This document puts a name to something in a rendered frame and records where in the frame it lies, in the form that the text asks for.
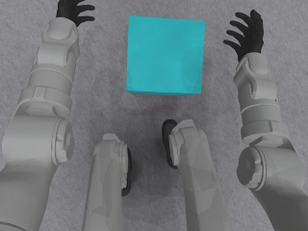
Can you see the robot left forearm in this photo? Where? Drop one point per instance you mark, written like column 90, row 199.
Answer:
column 52, row 74

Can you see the left robot upper arm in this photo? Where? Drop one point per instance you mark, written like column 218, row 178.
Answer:
column 34, row 146

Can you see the robot right hand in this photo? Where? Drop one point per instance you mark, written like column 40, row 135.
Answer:
column 252, row 41

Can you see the robot left thigh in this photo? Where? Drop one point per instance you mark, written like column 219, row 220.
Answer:
column 103, row 208

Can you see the robot left hand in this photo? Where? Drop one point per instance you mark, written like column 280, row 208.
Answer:
column 69, row 9

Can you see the right robot upper arm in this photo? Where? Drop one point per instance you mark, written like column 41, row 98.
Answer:
column 276, row 177

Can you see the robot right forearm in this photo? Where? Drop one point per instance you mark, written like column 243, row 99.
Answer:
column 257, row 95

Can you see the robot right foot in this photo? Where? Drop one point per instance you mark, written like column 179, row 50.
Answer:
column 167, row 127

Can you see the carton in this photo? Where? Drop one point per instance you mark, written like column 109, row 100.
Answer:
column 164, row 56

